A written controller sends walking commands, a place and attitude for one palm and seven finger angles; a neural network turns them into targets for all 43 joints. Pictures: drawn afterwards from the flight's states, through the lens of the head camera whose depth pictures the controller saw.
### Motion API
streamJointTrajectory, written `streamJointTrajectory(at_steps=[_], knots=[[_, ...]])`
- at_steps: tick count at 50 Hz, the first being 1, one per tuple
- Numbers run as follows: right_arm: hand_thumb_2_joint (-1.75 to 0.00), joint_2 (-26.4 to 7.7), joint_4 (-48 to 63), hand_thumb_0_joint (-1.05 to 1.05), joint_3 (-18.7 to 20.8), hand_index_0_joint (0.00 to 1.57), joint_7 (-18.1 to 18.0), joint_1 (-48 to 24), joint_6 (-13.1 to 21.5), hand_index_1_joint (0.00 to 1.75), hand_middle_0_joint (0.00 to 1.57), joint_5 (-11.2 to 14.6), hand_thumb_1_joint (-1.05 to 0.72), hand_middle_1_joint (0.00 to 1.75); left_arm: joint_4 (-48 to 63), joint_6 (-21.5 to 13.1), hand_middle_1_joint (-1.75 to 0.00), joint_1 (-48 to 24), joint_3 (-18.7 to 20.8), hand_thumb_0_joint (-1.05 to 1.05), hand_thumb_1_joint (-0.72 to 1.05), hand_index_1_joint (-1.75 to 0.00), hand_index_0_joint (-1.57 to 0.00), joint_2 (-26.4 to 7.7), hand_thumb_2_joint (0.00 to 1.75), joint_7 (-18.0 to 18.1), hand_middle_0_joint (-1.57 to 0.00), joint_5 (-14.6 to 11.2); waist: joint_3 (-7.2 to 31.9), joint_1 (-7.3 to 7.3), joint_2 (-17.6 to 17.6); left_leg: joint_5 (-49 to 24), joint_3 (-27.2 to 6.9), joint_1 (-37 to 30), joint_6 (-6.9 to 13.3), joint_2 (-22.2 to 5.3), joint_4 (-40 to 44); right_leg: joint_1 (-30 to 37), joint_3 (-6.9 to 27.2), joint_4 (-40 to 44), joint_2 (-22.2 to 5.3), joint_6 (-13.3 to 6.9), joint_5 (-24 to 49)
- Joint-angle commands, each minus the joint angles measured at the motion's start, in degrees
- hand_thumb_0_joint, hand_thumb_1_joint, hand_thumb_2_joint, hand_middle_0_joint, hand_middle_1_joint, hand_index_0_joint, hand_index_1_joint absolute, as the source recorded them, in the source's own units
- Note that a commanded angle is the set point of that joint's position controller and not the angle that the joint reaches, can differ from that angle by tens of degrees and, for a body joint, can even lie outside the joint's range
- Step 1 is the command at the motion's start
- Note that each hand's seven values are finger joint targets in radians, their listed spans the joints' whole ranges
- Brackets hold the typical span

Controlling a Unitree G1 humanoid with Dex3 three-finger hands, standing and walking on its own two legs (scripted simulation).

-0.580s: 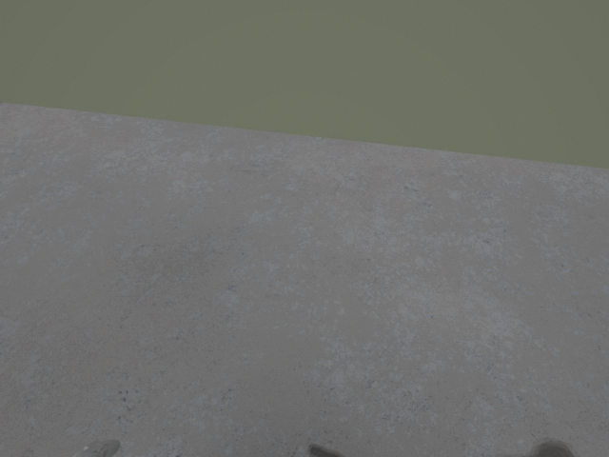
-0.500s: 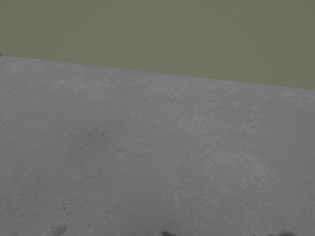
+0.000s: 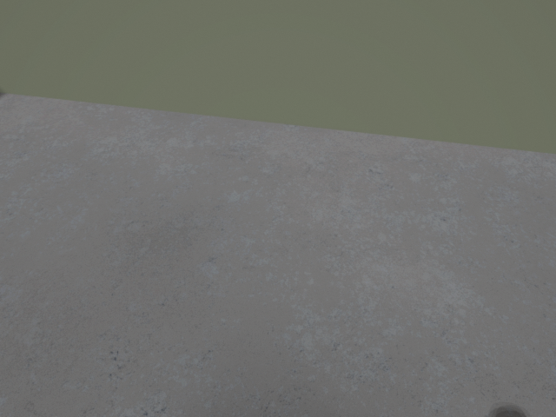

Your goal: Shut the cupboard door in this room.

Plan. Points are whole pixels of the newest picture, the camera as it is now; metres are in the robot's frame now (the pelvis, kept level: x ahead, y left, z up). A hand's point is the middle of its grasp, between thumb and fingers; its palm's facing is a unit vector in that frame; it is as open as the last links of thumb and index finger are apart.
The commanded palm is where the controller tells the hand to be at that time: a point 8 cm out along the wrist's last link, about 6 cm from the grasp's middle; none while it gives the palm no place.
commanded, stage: stand and wait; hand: left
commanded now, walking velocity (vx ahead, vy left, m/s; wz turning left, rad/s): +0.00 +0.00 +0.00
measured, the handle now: out of the picture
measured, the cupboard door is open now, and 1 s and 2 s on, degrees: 79 79 79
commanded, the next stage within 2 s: turn or walk to find it in 0.32 s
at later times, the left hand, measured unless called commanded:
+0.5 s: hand out of the picture +0.07 +0.23 -0.16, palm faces +0.00 -0.94 -0.33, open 7.4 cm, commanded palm none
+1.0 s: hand out of the picture +0.01 +0.20 -0.17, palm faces +0.22 -0.94 -0.27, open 7.4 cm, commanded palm none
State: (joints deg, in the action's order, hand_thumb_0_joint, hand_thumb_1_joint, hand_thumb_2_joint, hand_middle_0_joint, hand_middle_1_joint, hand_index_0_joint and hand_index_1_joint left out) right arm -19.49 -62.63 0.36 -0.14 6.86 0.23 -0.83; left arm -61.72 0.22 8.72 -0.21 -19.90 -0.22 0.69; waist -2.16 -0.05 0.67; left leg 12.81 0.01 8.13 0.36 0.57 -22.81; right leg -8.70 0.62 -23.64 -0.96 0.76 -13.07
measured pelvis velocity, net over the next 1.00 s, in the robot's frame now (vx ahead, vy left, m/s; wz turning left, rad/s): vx -0.04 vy -0.02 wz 0.23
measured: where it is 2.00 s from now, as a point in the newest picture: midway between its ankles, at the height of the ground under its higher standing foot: outside the picture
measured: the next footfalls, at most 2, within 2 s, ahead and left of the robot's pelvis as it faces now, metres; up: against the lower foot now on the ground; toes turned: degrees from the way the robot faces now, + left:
right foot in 1.02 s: +0.00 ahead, -0.14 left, +0.00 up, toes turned +13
left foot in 1.42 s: -0.10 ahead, +0.10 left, +0.00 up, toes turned +30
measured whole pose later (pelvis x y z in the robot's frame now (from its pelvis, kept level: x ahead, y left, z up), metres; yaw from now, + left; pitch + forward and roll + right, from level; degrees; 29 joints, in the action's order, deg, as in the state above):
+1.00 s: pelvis -0.04 -0.02 -0.01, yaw +13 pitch +1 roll +0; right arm -11.0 -55.6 2.9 -0.1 14.9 -3.1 -1.4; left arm -52.4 2.3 9.7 2.3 -12.5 1.3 0.2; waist -3.1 -2.1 -1.4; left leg 8.7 -10.9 20.4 -0.7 4.2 -28.3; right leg -16.3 -0.2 -37.1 0.0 2.5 -23.1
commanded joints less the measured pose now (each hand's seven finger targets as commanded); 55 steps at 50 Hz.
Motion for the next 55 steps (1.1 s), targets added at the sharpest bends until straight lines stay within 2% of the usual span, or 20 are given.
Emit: streamJointTrajectory(at_steps=[1, 10, 18, 21, 25, 29, 32, 33, 35, 36, 38, 40, 44, 47, 49, 50, 51, 52, 53, 55], knots=[[-0.90, -12.01, 3.78, 0.00, 2.09, 0.20, -0.69, -3.68, 1.86, 0.30, 0.20, 0.33, -0.90, 0.30, 3.82, -1.71, -0.30, -3.49, 2.12, 0.00, 0.90, -0.30, -0.20, -11.73, 0.90, 0.88, -0.20, -0.17, 4.71, 0.05, -0.41, -8.74, -5.73, -1.08, 1.75, -7.04, 3.80, 0.61, 5.54, 3.91, -6.03, -2.66, 8.51], [-0.90, -12.36, 2.59, 0.00, 1.86, 0.20, -0.56, -3.12, 1.83, 0.30, 0.20, 0.27, -0.90, 0.30, 3.11, -1.60, -0.30, -3.78, 1.96, 0.00, 0.90, -0.30, -0.20, -11.82, 0.90, 0.71, -0.20, -0.10, 2.56, 0.09, -0.28, -4.41, -6.21, 0.38, 1.60, -6.99, 5.40, -0.98, 6.13, 5.43, -5.73, -2.54, 3.00], [-0.90, -12.16, 2.79, 0.00, 1.91, 0.20, -0.44, -2.82, 1.77, 0.30, 0.20, 0.25, -0.90, 0.30, 3.54, -1.68, -0.30, -4.04, 2.23, 0.00, 0.90, -0.30, -0.20, -11.92, 0.90, 0.83, -0.20, -0.08, 3.33, 0.07, -0.45, -7.69, -6.40, 0.81, 1.51, -6.98, 4.33, -0.10, 5.35, 4.47, -6.16, -2.52, 5.86], [-0.90, -9.17, 3.32, 0.00, 1.48, 0.20, -0.24, -1.67, 0.99, 0.30, 0.20, 0.16, -0.90, 0.30, 3.77, -0.74, -0.30, -2.35, 2.06, 0.00, 0.90, -0.30, -0.20, -9.13, 0.90, 1.17, -0.20, -0.08, 3.29, 0.33, -0.97, -8.51, -6.83, 3.24, 1.38, -6.72, 2.31, -0.18, 4.14, 2.17, -6.41, -1.78, 5.55], [-0.90, -4.41, 4.73, 0.00, 1.01, 0.20, -0.07, 1.07, -0.51, 0.30, 0.20, -0.06, -0.90, 0.30, 4.96, 0.53, -0.30, 0.81, 1.84, 0.00, 0.90, -0.30, -0.20, -5.80, 0.90, 1.81, -0.20, -0.02, 3.07, 0.57, 1.80, -8.57, -5.86, 7.91, 0.38, -4.90, -2.85, -0.57, 4.94, 1.01, -8.99, -1.90, 5.91], [-0.90, -3.37, 6.80, 0.00, 2.09, 0.20, -0.02, 3.61, -1.64, 0.30, 0.20, 0.03, -0.90, 0.30, 7.93, 0.95, -0.30, 1.09, 2.85, 0.00, 0.90, -0.30, -0.20, -7.44, 0.90, 2.18, -0.20, 0.23, 3.62, 0.02, 7.15, -2.97, -3.05, 9.12, -0.33, -2.31, -12.88, -3.97, 7.46, 2.27, -15.07, -5.88, 5.57], [-0.90, -2.53, 7.57, 0.00, 2.72, 0.20, 0.19, 6.53, -1.80, 0.30, 0.20, 0.06, -0.90, 0.30, 10.30, 1.23, -0.30, -0.54, 3.23, 0.00, 0.90, -0.30, -0.20, -6.69, 0.90, 2.43, -0.20, 0.54, 2.91, -1.48, 6.14, -0.30, -2.28, 6.76, -0.22, -3.39, -11.78, -8.71, 4.18, -1.58, -15.83, -6.22, 4.70], [-0.90, -2.76, 7.72, 0.00, 2.88, 0.20, 0.35, 7.43, -1.65, 0.30, 0.20, -0.10, -0.90, 0.30, 11.05, 1.45, -0.30, -0.88, 3.17, 0.00, 0.90, -0.30, -0.20, -5.71, 0.90, 2.35, -0.20, 0.50, 3.00, -1.88, 2.02, -4.42, -5.95, 5.68, 0.81, -4.67, -7.88, -10.66, 0.89, -5.68, -12.57, -4.12, 1.56], [-0.90, -6.83, 8.58, 0.00, 3.83, 0.20, 0.07, 9.53, -0.98, 0.30, 0.20, -0.77, -0.90, 0.30, 12.59, 1.81, -0.30, -2.38, 2.86, 0.00, 0.90, -0.30, -0.20, -1.79, 0.90, 2.33, -0.20, 0.10, 0.53, -2.90, -15.66, -11.85, -29.37, 7.34, 8.33, -15.47, 6.81, -16.01, -5.45, -25.53, 0.19, 1.31, -16.26], [-0.90, -7.11, 8.84, 0.00, 4.12, 0.20, -0.46, 9.94, -0.71, 0.30, 0.20, -0.32, -0.90, 0.30, 12.99, 1.61, -0.30, -1.44, 2.93, 0.00, 0.90, -0.30, -0.20, -2.07, 0.90, 2.48, -0.20, 0.30, 1.58, -2.16, -14.95, -15.94, -32.16, 5.06, 11.80, -17.17, 7.39, -18.64, -0.95, -32.57, -0.89, 1.02, -20.14], [-0.90, -5.96, 9.38, 0.00, 4.26, 0.20, -1.06, 8.81, -0.67, 0.30, 0.20, -0.32, -0.90, 0.30, 12.25, 1.24, -0.30, -0.25, 3.34, 0.00, 0.90, -0.30, -0.20, -1.09, 0.90, 2.24, -0.20, 0.15, 4.97, -1.23, -9.10, -19.71, -27.50, 1.22, 12.25, -14.92, 3.67, -20.02, 1.54, -36.60, -1.53, 1.17, -17.32], [-0.90, -5.00, 9.94, 0.00, 4.41, 0.20, -1.23, 8.02, -0.78, 0.30, 0.20, -0.35, -0.90, 0.30, 12.02, 1.14, -0.30, 0.82, 3.22, 0.00, 0.90, -0.30, -0.20, 0.62, 0.90, 1.98, -0.20, -0.13, 6.63, -0.88, -9.22, -20.53, -23.43, -0.09, 11.19, -12.28, 2.28, -18.98, 0.52, -33.88, -1.09, 1.77, -15.62], [-0.90, -4.18, 9.99, 0.00, 4.99, 0.20, -1.30, 9.62, -1.31, 0.30, 0.20, -0.58, -0.90, 0.30, 12.81, 1.20, -0.30, 0.51, 3.29, 0.00, 0.90, -0.30, -0.20, 2.56, 0.90, 1.99, -0.20, -0.45, 5.92, -1.90, -9.76, -19.42, -25.34, 1.72, 11.03, -11.38, 2.44, -14.52, -0.15, -24.92, 0.26, 1.79, -15.66], [-0.90, -4.29, 10.68, 0.00, 5.52, 0.20, -0.90, 8.65, -1.83, 0.30, 0.20, -0.60, -0.90, 0.30, 12.42, 1.17, -0.30, 4.02, 3.59, 0.00, 0.90, -0.30, -0.20, 2.78, 0.90, 2.05, -0.20, -0.64, 6.45, -0.80, -10.08, -14.45, -25.46, 5.33, 9.13, -9.24, 2.14, -7.57, -1.08, -14.83, 1.85, 1.55, -11.79], [-0.90, -3.69, 11.84, 0.00, 5.76, 0.20, -0.52, 6.64, -2.23, 0.30, 0.20, -0.20, -0.90, 0.30, 11.39, 0.89, -0.30, 8.73, 4.07, 0.00, 0.90, -0.30, -0.20, 1.92, 0.90, 2.24, -0.20, -0.50, 6.70, 1.33, -8.60, -5.34, -23.46, 11.92, 5.92, -6.18, 0.20, 2.14, -1.75, -2.41, 1.50, 1.27, -3.54], [-0.90, -1.26, 12.51, 0.00, 5.60, 0.20, -0.17, 6.56, -2.49, 0.30, 0.20, 0.15, -0.90, 0.30, 11.06, 0.52, -0.30, 10.29, 4.81, 0.00, 0.90, -0.30, -0.20, -0.94, 0.90, 2.51, -0.20, 0.09, 5.54, 1.89, -1.91, 3.45, -18.89, 20.75, 2.61, -2.11, -6.45, 8.90, 3.88, 4.08, -5.07, -0.75, -5.57], [-0.90, 2.51, 13.91, 0.00, 5.11, 0.20, 0.02, 7.27, -2.54, 0.30, 0.20, 0.31, -0.90, 0.30, 12.06, 0.04, -0.30, 9.66, 5.91, 0.00, 0.90, -0.30, -0.20, -6.70, 0.90, 2.90, -0.20, 1.12, 3.42, 1.89, 13.97, 13.92, -6.65, 30.49, -1.86, 5.12, -22.02, 9.59, 21.92, 11.20, -21.38, -6.61, -11.41], [-0.90, -0.10, 14.07, 0.00, 5.90, 0.20, 0.01, 5.39, -2.58, 0.30, 0.20, -0.67, -0.90, 0.30, 13.63, 0.17, -0.30, 7.17, 5.45, 0.00, 0.90, -0.30, -0.20, -6.75, 0.90, 2.92, -0.20, 0.54, 1.59, 2.18, 11.60, 16.87, -6.45, 27.94, -1.78, 2.76, -33.00, -1.48, 22.32, 12.19, -26.02, -9.53, -9.54], [-0.90, -0.05, 13.40, 0.00, 6.10, 0.20, 0.39, 4.53, -3.25, 0.30, 0.20, -0.58, -0.90, 0.30, 14.08, -0.17, -0.30, 4.32, 5.41, 0.00, 0.90, -0.30, -0.20, -5.03, 0.90, 3.00, -0.20, 0.51, -1.03, 0.67, 11.09, 14.52, -7.08, 25.67, -1.51, 1.18, -38.94, -7.88, 20.13, 12.59, -22.38, -9.11, -9.77], [-0.90, 0.57, 11.10, 0.00, 5.94, 0.20, 1.03, 7.24, -3.60, 0.30, 0.20, -0.52, -0.90, 0.30, 14.33, -0.47, -0.30, 0.17, 4.32, 0.00, 0.90, -0.30, -0.20, -1.99, 0.90, 2.59, -0.20, 0.60, -3.41, -2.25, 8.09, 8.17, -4.39, 24.29, -2.18, -0.14, -45.73, -9.78, 9.36, 9.63, -16.40, -8.09, -2.61]])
